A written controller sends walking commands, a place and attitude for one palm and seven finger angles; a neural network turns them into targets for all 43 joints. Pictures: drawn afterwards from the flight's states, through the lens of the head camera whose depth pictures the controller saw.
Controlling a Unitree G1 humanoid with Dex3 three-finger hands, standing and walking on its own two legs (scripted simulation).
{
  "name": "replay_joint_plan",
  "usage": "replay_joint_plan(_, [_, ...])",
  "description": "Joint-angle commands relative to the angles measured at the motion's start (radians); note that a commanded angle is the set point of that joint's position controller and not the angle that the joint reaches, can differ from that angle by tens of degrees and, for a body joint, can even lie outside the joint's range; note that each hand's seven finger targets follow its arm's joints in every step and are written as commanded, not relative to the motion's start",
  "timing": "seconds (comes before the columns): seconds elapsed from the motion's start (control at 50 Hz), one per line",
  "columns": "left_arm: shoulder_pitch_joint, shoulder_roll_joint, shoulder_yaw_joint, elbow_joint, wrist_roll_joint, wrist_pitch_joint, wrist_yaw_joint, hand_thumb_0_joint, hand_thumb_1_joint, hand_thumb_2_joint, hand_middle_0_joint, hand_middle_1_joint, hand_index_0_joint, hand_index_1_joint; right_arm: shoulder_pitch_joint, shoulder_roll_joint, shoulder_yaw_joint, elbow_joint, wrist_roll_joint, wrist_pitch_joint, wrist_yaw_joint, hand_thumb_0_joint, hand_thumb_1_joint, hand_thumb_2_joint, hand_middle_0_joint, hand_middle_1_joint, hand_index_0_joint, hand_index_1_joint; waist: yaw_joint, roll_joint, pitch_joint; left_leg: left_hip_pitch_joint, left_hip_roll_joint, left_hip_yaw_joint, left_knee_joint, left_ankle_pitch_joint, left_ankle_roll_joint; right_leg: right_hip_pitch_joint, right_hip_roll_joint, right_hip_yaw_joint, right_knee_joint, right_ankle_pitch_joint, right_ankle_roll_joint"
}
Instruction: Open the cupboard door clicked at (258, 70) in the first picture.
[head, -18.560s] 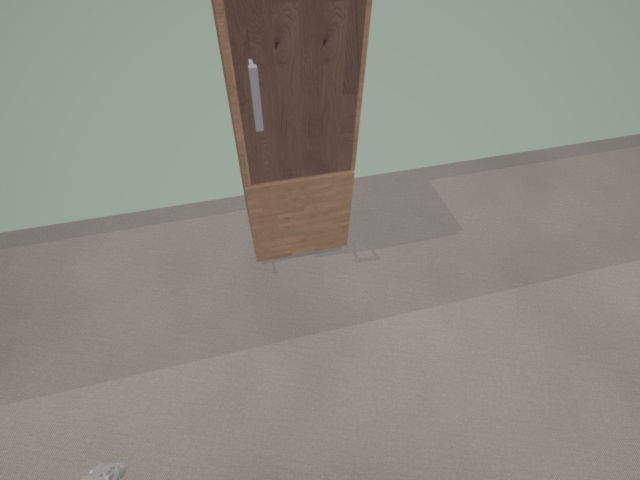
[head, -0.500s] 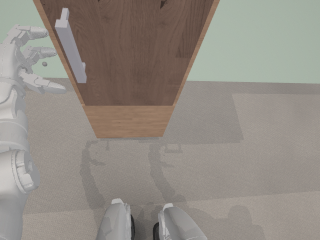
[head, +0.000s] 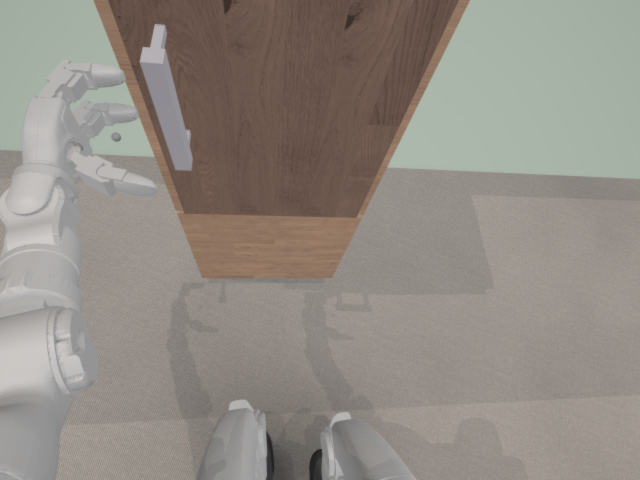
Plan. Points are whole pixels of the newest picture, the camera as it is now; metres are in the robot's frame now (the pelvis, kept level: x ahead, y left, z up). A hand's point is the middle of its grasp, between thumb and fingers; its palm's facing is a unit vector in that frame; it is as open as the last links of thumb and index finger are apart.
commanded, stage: move the hooked fingers beside the handle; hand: left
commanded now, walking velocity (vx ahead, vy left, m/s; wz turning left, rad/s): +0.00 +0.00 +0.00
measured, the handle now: (173, 106) +0.55 +0.15 +0.07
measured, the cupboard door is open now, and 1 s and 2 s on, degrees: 0 0 0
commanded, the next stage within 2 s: slide the fingers in behind the handle in 0.18 s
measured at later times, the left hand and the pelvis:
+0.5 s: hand (122, 145) +0.49 +0.20 +0.06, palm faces -0.03 -1.00 -0.01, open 14.0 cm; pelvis +0.00 +0.00 +0.00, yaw +0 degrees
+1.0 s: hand (150, 147) +0.49 +0.17 +0.06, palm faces -0.02 -1.00 -0.01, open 14.0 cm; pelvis +0.00 -0.01 +0.00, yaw +1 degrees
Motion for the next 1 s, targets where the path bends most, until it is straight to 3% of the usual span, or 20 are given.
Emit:
replay_joint_plan(0.0, [-0.365,0.294,0.066,-0.213,-0.015,-0.069,0.003,0.0,-0.5,0.3,-0.3,-1.2,-0.3,-1.2,0.189,-0.206,-0.07,-0.046,-0.004,-0.007,-0.011,0.0,-0.9,-0.9,0.2,0.3,0.2,0.3,0.002,0.156,-0.496,0.661,0.053,-0.168,-0.12,0.422,-0.069,-0.052,-0.017,0.045,-0.115,0.281,-0.005])
replay_joint_plan(0.04, [-0.391,0.277,0.051,-0.249,-0.02,-0.088,-0.004,0.0,-0.5,0.3,-0.3,-1.2,-0.3,-1.2,0.184,-0.203,-0.07,-0.045,-0.001,-0.004,-0.01,0.0,-0.9,-0.9,0.2,0.3,0.2,0.3,0.002,0.182,-0.525,0.706,0.06,-0.177,-0.116,0.457,-0.076,-0.071,-0.015,0.046,-0.109,0.291,-0.006])
replay_joint_plan(0.12, [-0.401,0.233,0.026,-0.247,-0.038,-0.086,-0.014,0.0,-0.5,0.3,-0.3,-1.2,-0.3,-1.2,0.185,-0.201,-0.073,-0.038,0.002,-0.003,-0.013,0.0,-0.9,-0.9,0.2,0.3,0.2,0.3,-0.013,0.169,-0.508,0.701,0.058,-0.181,-0.117,0.42,-0.069,-0.084,-0.014,0.045,-0.116,0.272,-0.005])
replay_joint_plan(0.16, [-0.405,0.248,0.029,-0.225,-0.033,-0.079,-0.015,0.0,-0.5,0.3,-0.3,-1.2,-0.3,-1.2,0.185,-0.205,-0.074,-0.027,0.003,-0.002,-0.016,0.0,-0.9,-0.9,0.2,0.3,0.2,0.3,-0.016,0.172,-0.491,0.696,0.061,-0.183,-0.123,0.389,-0.072,-0.096,-0.016,0.044,-0.121,0.252,-0.004])
replay_joint_plan(0.18, [-0.419,0.217,0.005,-0.234,-0.037,-0.077,-0.018,0.0,-0.5,0.3,-0.3,-1.2,-0.3,-1.2,0.184,-0.201,-0.071,-0.026,0.002,-0.004,-0.014,0.0,-0.9,-0.9,0.2,0.3,0.2,0.3,-0.021,0.171,-0.488,0.692,0.057,-0.182,-0.126,0.376,-0.069,-0.093,-0.017,0.045,-0.127,0.248,-0.003])
replay_joint_plan(0.26, [-0.394,0.248,0.035,-0.255,-0.041,-0.084,-0.018,0.0,-0.5,0.3,-0.3,-1.2,-0.3,-1.2,0.187,-0.202,-0.074,-0.022,0.0,-0.006,-0.016,0.0,-0.9,-0.9,0.2,0.3,0.2,0.3,-0.001,0.179,-0.528,0.714,0.056,-0.18,-0.125,0.423,-0.072,-0.064,-0.015,0.046,-0.124,0.273,-0.007])
replay_joint_plan(0.32, [-0.38,0.168,-0.017,-0.233,-0.049,-0.076,-0.019,0.0,-0.5,0.3,-0.3,-1.2,-0.3,-1.2,0.184,-0.191,-0.073,-0.021,0.002,-0.008,-0.012,0.0,-0.9,-0.9,0.2,0.3,0.2,0.3,-0.016,0.167,-0.477,0.701,0.054,-0.179,-0.126,0.406,-0.068,-0.085,-0.014,0.042,-0.132,0.267,-0.008])
replay_joint_plan(0.34, [-0.377,0.211,0.017,-0.237,-0.047,-0.076,-0.013,0.0,-0.5,0.3,-0.3,-1.2,-0.3,-1.2,0.186,-0.199,-0.075,-0.018,0.001,-0.007,-0.011,0.0,-0.9,-0.9,0.2,0.3,0.2,0.3,-0.004,0.162,-0.489,0.695,0.056,-0.176,-0.128,0.4,-0.069,-0.074,-0.015,0.042,-0.129,0.263,-0.006])
replay_joint_plan(0.4, [-0.34,0.167,-0.011,-0.239,-0.047,-0.073,-0.005,0.0,-0.5,0.3,-0.3,-1.2,-0.3,-1.2,0.179,-0.191,-0.076,-0.029,0.003,-0.006,-0.007,0.0,-0.9,-0.9,0.2,0.3,0.2,0.3,-0.002,0.142,-0.477,0.676,0.05,-0.164,-0.135,0.38,-0.065,-0.049,-0.015,0.046,-0.141,0.262,-0.005])
replay_joint_plan(0.48, [-0.359,0.192,0.01,-0.231,-0.039,-0.084,0.024,0.0,-0.5,0.3,-0.3,-1.2,-0.3,-1.2,0.177,-0.194,-0.075,-0.029,0.001,-0.008,-0.005,0.0,-0.9,-0.9,0.2,0.3,0.2,0.3,-0.001,0.134,-0.447,0.651,0.049,-0.167,-0.143,0.338,-0.067,-0.056,-0.016,0.046,-0.137,0.237,-0.006])
replay_joint_plan(0.5, [-0.377,0.166,-0.011,-0.241,-0.036,-0.088,0.031,0.0,-0.5,0.3,-0.3,-1.2,-0.3,-1.2,0.172,-0.189,-0.074,-0.033,0.0,-0.009,-0.004,0.0,-0.9,-0.9,0.2,0.3,0.2,0.3,-0.009,0.129,-0.447,0.634,0.045,-0.16,-0.138,0.323,-0.061,-0.048,-0.017,0.051,-0.139,0.234,-0.003])
replay_joint_plan(0.56, [-0.37,0.186,0.013,-0.232,-0.029,-0.103,0.049,0.0,-0.5,0.3,-0.3,-1.2,-0.3,-1.2,0.173,-0.19,-0.076,-0.031,-0.003,-0.014,-0.003,0.0,-0.9,-0.9,0.2,0.3,0.2,0.3,-0.003,0.125,-0.464,0.632,0.044,-0.159,-0.131,0.325,-0.062,-0.039,-0.017,0.053,-0.134,0.237,-0.004])
replay_joint_plan(0.62, [-0.396,0.156,-0.014,-0.24,-0.029,-0.112,0.05,0.0,-0.5,0.3,-0.3,-1.2,-0.3,-1.2,0.172,-0.183,-0.072,-0.033,-0.003,-0.017,0.0,0.0,-0.9,-0.9,0.2,0.3,0.2,0.3,-0.012,0.144,-0.464,0.623,0.039,-0.15,-0.123,0.331,-0.058,-0.035,-0.016,0.057,-0.128,0.251,-0.004])
replay_joint_plan(0.64, [-0.392,0.182,0.005,-0.241,-0.024,-0.113,0.051,0.0,-0.5,0.3,-0.3,-1.2,-0.3,-1.2,0.171,-0.189,-0.074,-0.031,-0.002,-0.016,0.0,0.0,-0.9,-0.9,0.2,0.3,0.2,0.3,-0.002,0.139,-0.482,0.629,0.042,-0.152,-0.123,0.337,-0.061,-0.03,-0.018,0.057,-0.125,0.252,-0.003])
replay_joint_plan(0.72, [-0.371,0.131,-0.023,-0.263,-0.035,-0.113,0.051,0.0,-0.5,0.3,-0.3,-1.2,-0.3,-1.2,0.17,-0.179,-0.075,-0.039,-0.002,-0.016,0.004,0.0,-0.9,-0.9,0.2,0.3,0.2,0.3,0.001,0.154,-0.497,0.655,0.04,-0.152,-0.122,0.374,-0.062,-0.023,-0.016,0.055,-0.123,0.278,-0.006])
replay_joint_plan(0.8, [-0.384,0.133,-0.025,-0.226,-0.033,-0.097,0.064,0.0,-0.5,0.3,-0.3,-1.2,-0.3,-1.2,0.167,-0.183,-0.076,-0.03,-0.001,-0.014,0.002,0.0,-0.9,-0.9,0.2,0.3,0.2,0.3,-0.016,0.095,-0.444,0.582,0.036,-0.139,-0.124,0.298,-0.053,-0.009,-0.018,0.064,-0.142,0.244,0.002])
replay_joint_plan(0.84, [-0.376,0.152,-0.002,-0.246,-0.03,-0.112,0.072,0.0,-0.5,0.3,-0.3,-1.2,-0.3,-1.2,0.168,-0.185,-0.078,-0.033,-0.001,-0.018,0.003,0.0,-0.9,-0.9,0.2,0.3,0.2,0.3,0.005,0.124,-0.483,0.615,0.037,-0.145,-0.125,0.324,-0.059,-0.014,-0.018,0.062,-0.129,0.253,-0.004])
replay_joint_plan(0.86, [-0.392,0.113,-0.037,-0.254,-0.032,-0.114,0.074,0.0,-0.5,0.3,-0.3,-1.2,-0.3,-1.2,0.161,-0.176,-0.075,-0.033,-0.003,-0.019,0.005,0.0,-0.9,-0.9,0.2,0.3,0.2,0.3,-0.01,0.128,-0.474,0.611,0.034,-0.142,-0.122,0.318,-0.057,-0.015,-0.018,0.063,-0.134,0.254,-0.001])
replay_joint_plan(0.94, [-0.379,0.096,-0.038,-0.267,-0.029,-0.129,0.084,0.0,-0.5,0.3,-0.3,-1.2,-0.3,-1.2,0.167,-0.175,-0.082,-0.024,-0.005,-0.022,0.01,0.0,-0.9,-0.9,0.2,0.3,0.2,0.3,0.0,0.138,-0.51,0.647,0.036,-0.144,-0.116,0.364,-0.061,-0.017,-0.018,0.061,-0.125,0.285,-0.003])
replay_joint_plan(0.98, [-0.368,0.068,-0.06,-0.238,-0.027,-0.119,0.087,0.0,-0.5,0.3,-0.3,-1.2,-0.3,-1.2,0.166,-0.173,-0.081,-0.026,-0.003,-0.018,0.012,0.0,-0.9,-0.9,0.2,0.3,0.2,0.3,-0.011,0.107,-0.47,0.61,0.034,-0.139,-0.12,0.331,-0.058,-0.014,-0.018,0.061,-0.132,0.269,0.0])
